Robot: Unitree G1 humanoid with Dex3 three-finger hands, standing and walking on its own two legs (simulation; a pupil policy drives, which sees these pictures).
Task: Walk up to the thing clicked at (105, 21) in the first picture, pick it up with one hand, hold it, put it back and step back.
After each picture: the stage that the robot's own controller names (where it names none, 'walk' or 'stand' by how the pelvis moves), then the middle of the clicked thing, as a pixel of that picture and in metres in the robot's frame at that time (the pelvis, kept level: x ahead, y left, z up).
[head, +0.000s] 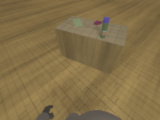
stand; (104, 28) +1.05 -0.07 +0.00
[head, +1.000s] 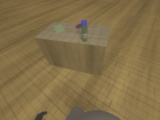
walk; (84, 31) +0.93 +0.20 +0.03
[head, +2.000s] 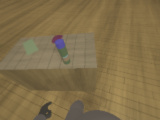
walk; (63, 52) +0.52 +0.30 +0.02
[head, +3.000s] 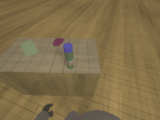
stand; (69, 57) +0.50 +0.23 +0.00
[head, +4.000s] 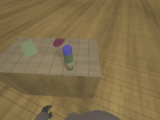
stand; (68, 59) +0.47 +0.22 +0.00
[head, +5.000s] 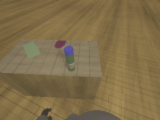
stand; (70, 60) +0.48 +0.22 +0.00
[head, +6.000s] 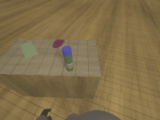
stand; (68, 60) +0.47 +0.23 +0.00
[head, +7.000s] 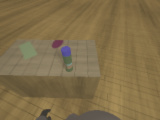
stand; (67, 60) +0.46 +0.23 +0.00
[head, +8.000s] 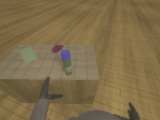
rise first; (67, 63) +0.45 +0.25 +0.00
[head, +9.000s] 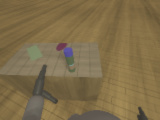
go down; (70, 61) +0.47 +0.25 +0.00
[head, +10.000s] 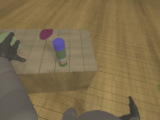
go down; (61, 54) +0.46 +0.22 +0.02
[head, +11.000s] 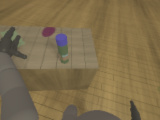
go down; (63, 50) +0.49 +0.23 +0.04
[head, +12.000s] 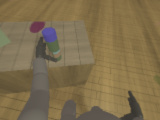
close in; (53, 47) +0.48 +0.25 +0.07
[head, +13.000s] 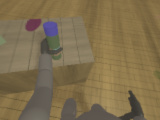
lift; (54, 43) +0.49 +0.23 +0.08
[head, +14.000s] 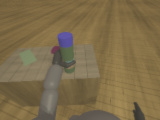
lift; (67, 55) +0.34 +0.16 +0.22
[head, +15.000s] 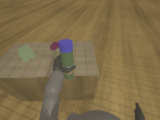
hold; (67, 61) +0.33 +0.17 +0.16
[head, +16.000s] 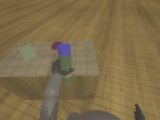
hold; (65, 64) +0.33 +0.19 +0.14
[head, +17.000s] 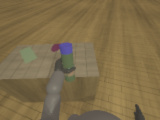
crouch; (68, 63) +0.34 +0.18 +0.14
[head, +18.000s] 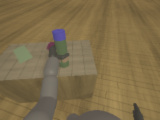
crouch; (61, 50) +0.42 +0.22 +0.17
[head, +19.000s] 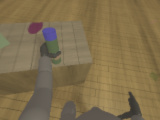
lower; (53, 48) +0.48 +0.24 +0.06
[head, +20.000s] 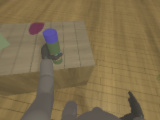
lower; (54, 49) +0.46 +0.24 +0.07
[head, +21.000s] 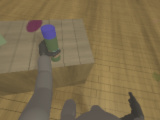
lower; (52, 46) +0.48 +0.24 +0.08
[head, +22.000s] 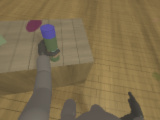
lower; (51, 46) +0.48 +0.25 +0.08
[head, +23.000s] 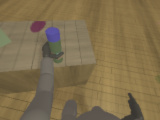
loosen; (55, 48) +0.46 +0.24 +0.08
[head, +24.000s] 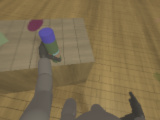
withdraw; (52, 48) +0.46 +0.24 +0.08
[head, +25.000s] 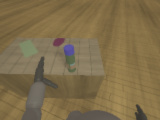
sink last; (70, 60) +0.44 +0.22 +0.04
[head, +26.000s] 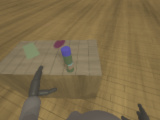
stand; (68, 60) +0.45 +0.25 +0.02
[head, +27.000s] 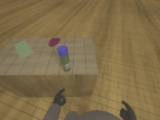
stand; (65, 60) +0.45 +0.25 +0.01
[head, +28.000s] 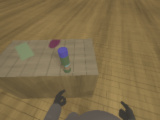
stand; (65, 61) +0.44 +0.25 +0.00
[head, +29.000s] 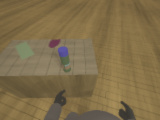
stand; (65, 60) +0.45 +0.25 +0.00
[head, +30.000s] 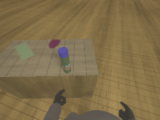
stand; (65, 61) +0.44 +0.25 +0.00
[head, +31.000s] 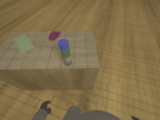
walk; (65, 54) +0.48 +0.25 +0.01
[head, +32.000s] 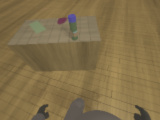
walk; (73, 28) +0.79 +0.27 +0.03
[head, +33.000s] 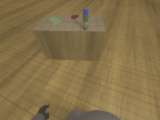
stand; (85, 20) +1.14 +0.21 +0.02
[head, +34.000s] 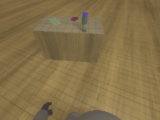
stand; (84, 22) +1.15 +0.22 +0.01
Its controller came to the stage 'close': yes
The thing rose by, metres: 0.22
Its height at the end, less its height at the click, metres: +0.00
